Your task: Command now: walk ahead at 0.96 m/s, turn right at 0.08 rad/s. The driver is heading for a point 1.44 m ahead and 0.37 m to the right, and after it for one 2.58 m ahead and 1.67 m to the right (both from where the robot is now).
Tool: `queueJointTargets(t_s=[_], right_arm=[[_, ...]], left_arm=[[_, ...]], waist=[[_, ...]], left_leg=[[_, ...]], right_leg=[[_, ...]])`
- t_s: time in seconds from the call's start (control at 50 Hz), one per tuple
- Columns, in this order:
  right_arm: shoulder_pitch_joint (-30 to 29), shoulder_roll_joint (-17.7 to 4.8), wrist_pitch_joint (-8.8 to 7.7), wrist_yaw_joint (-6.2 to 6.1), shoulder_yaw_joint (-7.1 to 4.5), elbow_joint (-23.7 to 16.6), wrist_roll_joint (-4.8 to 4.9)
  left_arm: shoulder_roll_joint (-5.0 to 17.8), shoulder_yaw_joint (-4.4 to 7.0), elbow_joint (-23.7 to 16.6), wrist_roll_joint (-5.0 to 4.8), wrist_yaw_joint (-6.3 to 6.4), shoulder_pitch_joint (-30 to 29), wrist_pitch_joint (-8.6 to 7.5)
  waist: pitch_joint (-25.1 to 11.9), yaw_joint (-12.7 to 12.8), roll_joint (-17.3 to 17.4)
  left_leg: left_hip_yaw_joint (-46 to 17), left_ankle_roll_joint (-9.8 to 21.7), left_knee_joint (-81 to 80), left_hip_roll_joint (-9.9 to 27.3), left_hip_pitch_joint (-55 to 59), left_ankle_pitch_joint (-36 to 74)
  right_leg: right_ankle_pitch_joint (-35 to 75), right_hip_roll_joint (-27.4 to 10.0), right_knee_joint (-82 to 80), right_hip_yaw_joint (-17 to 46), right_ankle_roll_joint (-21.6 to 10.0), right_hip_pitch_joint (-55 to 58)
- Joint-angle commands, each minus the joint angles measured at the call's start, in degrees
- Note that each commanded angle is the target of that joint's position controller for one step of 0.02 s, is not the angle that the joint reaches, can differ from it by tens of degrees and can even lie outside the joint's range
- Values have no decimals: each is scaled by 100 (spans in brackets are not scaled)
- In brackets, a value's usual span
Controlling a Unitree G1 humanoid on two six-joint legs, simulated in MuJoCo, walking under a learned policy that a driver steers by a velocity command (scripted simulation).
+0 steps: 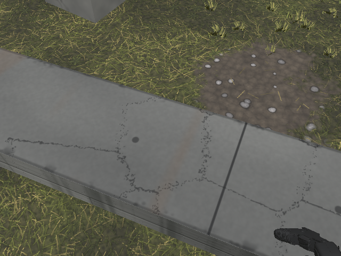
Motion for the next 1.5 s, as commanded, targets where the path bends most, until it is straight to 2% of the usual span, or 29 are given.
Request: queueJointTargets(t_s=[0.02, 0.04, 0.08, 0.16, 0.28, 0.38, 0.42, 0.48, 0.5, 0.52, 0.54, 0.56, 0.62, 0.68, 0.78, 0.86, 0.9, 0.92, 0.94, 0.96, 0.98, 1.04, 1.24, 1.3, 1.34, 1.36, 1.38, 1.44, 1.5], right_arm=[[3112, -1786, -16, -143, -609, 652, -195], [2547, -1476, -16, -18, -586, 571, -129], [1851, -607, -176, 2, -369, 581, -102], [1996, -376, -380, -29, -229, 918, 41], [3382, -436, -332, -6, -135, 1324, -67], [3881, -106, -225, -35, 230, 1627, -133], [3230, -285, -169, -262, 271, 1254, 88], [2726, -1970, -369, -502, -175, 370, 434], [2378, -2256, -247, -373, -372, 165, 470], [2165, -928, -233, 10, -96, -162, 229], [1941, -735, -409, 140, -56, -933, -84], [1700, -802, -500, 165, -51, -1088, -166], [1172, 93, -290, -92, 238, -1443, -183], [1067, 213, 161, -276, 379, -1660, -212], [552, -92, 81, 6, 293, -1747, 40], [437, -723, 19, 26, 8, -1554, 73], [1949, -1223, 34, -140, -269, -1078, 183], [3044, -1363, 60, -236, -374, -732, 168], [3697, -1474, 77, -293, -423, -452, 11], [3243, -1594, 9, -210, -392, -524, -342], [2798, -1332, -15, -109, -455, -635, -287], [2581, -655, -173, -84, -248, -375, -148], [3417, -1137, -354, -75, -247, 305, 273], [3497, -1500, -282, -124, -286, 450, 203], [3136, -1550, -193, -192, -307, 385, 181], [3029, -1022, -190, -205, -228, 174, 44], [3815, -465, -188, -142, -105, -104, 458], [2161, -680, -167, -96, -78, -438, 79], [1950, -459, 10, 16, -4, -755, -175]], left_arm=[[-47, -14, -663, -337, -107, 415, -124], [539, 76, -694, -314, -57, 24, -153], [572, 76, -858, -255, -57, -834, -90], [212, 16, -1028, 4, -234, -981, 278], [-116, -28, -1569, -152, 33, -2125, 542], [-642, -564, -3166, -302, 122, -4606, 503], [-159, -577, -3022, -184, -104, -3826, 595], [536, -252, -2356, -247, -204, -1180, 703], [1112, 50, -2153, -263, -196, -455, 629], [1710, 213, -2171, -229, -110, -1408, 569], [2107, 441, -2169, -254, -7, -1388, 635], [2013, 486, -2077, -242, 54, -1377, 598], [575, 136, -1414, 127, 53, -1265, 290], [834, 141, -1341, -2, -122, -1717, -1], [1257, 281, -1406, -210, -86, -1003, -151], [1655, 462, -1480, -163, -84, -539, -137], [1713, 487, -1590, 101, -42, -845, -69], [1607, 484, -1798, 138, -23, -1444, -5], [895, 309, -2048, 211, -32, -1861, -41], [34, 39, -2326, -166, -60, -524, -88], [496, 29, -2269, -290, 16, -587, -70], [1017, 79, -2569, -12, -138, -2032, 54], [490, -342, -3306, -12, -437, -3671, 95], [989, -127, -3109, 75, -207, -2911, 64], [1399, 112, -2530, 142, -20, -919, 55], [1899, 278, -2309, 236, 79, 68, 89], [2108, 351, -2313, 292, 17, -150, 107], [1072, 247, -1993, 23, -85, -822, 84], [753, 167, -1705, -70, -16, -780, 41]], waist=[[-2454, -765, 1824], [-2083, -725, 961], [-625, -455, -290], [-68, 30, 86], [123, -217, 572], [1360, -86, -47], [799, 378, -188], [-1624, 1535, 1193], [-2134, 1885, 1404], [-1821, 916, -1088], [-2517, 467, -987], [-1987, 413, -91], [40, -343, 778], [360, -980, 1003], [-437, -152, 191], [-740, -48, -831], [-1349, -897, -1015], [-1533, -1584, -782], [-1549, -1667, -8], [-1928, -364, 1619], [-2064, -530, 997], [-481, -463, -404], [460, -432, 254], [-417, 26, 629], [-1387, 1050, 768], [-2168, 1176, -56], [-3137, 409, -1694], [-750, 246, -80], [-142, -399, -327]], left_leg=[[-4770, 781, -1156, 2402, 5813, -3653], [-5181, 622, -1898, 2252, 5299, -4020], [-3278, 323, -2097, 2019, 3293, -2375], [-1307, -253, -2422, 1476, 2065, -567], [-551, -407, -1634, 1792, 3704, 1562], [558, -1132, -2436, 1370, 2881, 1796], [1397, -1133, -2775, 982, 1513, 5111], [618, -976, 1313, 1764, 1977, 12053], [462, -1028, 4151, 1599, 1946, 10506], [90, -983, 6679, -76, 196, 47], [-1259, -895, 7653, -444, -1022, -311], [-1558, -681, 7997, -215, -1791, -221], [-1465, -601, 9014, 43, -2596, -1345], [-1196, -593, 6409, 618, -1951, -2143], [-271, -662, 1773, 528, 942, 774], [-18, -506, 1, -60, 953, 735], [-281, -369, -447, -108, 2036, 416], [-489, -230, -797, 205, 3259, 458], [-1101, -196, 137, 851, 4655, -400], [-3971, 602, 60, 2254, 5830, 561], [-4985, 978, -1180, 2337, 5449, -1636], [-3427, 595, -1800, 1775, 3224, -1696], [-1203, -13, -3115, 824, 2153, 2915], [-1279, -108, -1342, 969, 3290, 5695], [-1328, -191, 1355, 772, 2281, 4282], [-1011, -137, 3517, 316, 1414, 1034], [-1315, -353, 5635, -387, -229, -2313], [-1387, -351, 4770, 348, -1276, -1547], [-1355, -663, 3856, 710, -886, -2025]], right_leg=[[317, 462, 6479, 472, -345, -4678], [605, 117, 6790, 1045, -621, -5262], [1436, -432, 6160, 882, -637, -5066], [1690, -752, 5699, 834, -482, -4753], [929, -344, 9715, 431, -666, -8315], [-189, -8, 9238, -383, -1055, -9748], [100, 234, 7029, -1401, -1035, -6409], [-21, 1039, 5565, -1205, -1218, -2890], [-679, 916, 4298, 590, -1854, -2227], [-705, -144, 1736, 3986, -2324, -2199], [-372, -574, 276, 7010, -2620, -1020], [-1599, -797, -520, 7350, -2140, -1037], [-20, -328, 321, 5035, -1809, -3600], [105, 346, 6, 2215, -1185, -5012], [3293, 591, -1412, 1277, -1098, -3916], [7028, -103, -511, 1422, -793, -819], [7827, -321, 1449, 1449, -608, -266], [7062, -71, 3096, 1283, -516, -1123], [2530, 472, 5116, 1306, -548, -3074], [-152, 972, 6783, 1467, -315, -5099], [515, 619, 6965, 1290, -400, -5686], [953, 60, 6349, 1266, -391, -5728], [3292, -30, 1765, -131, -332, -4063], [2511, 506, 1391, -92, -478, -2925], [2195, 24, 1208, 427, -533, -577], [754, -1257, 1443, 1657, -645, 402], [392, -2641, 513, 5020, -1675, 1550], [804, -1549, -308, 3509, -1533, -659], [1051, -1089, -767, 2898, -1488, -2184]])
Velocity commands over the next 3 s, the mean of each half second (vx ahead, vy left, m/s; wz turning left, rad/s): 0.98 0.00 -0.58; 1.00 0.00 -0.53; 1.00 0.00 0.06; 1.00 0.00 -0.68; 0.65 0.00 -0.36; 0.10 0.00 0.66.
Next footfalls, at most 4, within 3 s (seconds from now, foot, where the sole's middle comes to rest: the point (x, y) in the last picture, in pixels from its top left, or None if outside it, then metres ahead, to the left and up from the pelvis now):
0.50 right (208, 192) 0.60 -0.08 -0.58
0.94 left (220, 98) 1.05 -0.14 -0.58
1.36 right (297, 57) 1.34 -0.53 -0.58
1.74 left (275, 4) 1.79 -0.49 -0.58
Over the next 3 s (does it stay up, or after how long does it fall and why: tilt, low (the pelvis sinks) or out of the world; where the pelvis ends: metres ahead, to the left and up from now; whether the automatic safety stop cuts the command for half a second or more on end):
stays up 2.06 -1.12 0.19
